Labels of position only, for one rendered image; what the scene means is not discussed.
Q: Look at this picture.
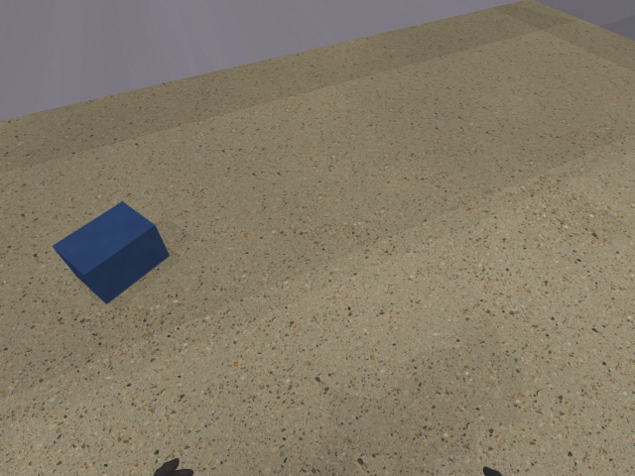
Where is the carton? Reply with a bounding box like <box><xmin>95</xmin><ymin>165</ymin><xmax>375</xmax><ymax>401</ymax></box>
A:
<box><xmin>52</xmin><ymin>201</ymin><xmax>170</xmax><ymax>304</ymax></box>

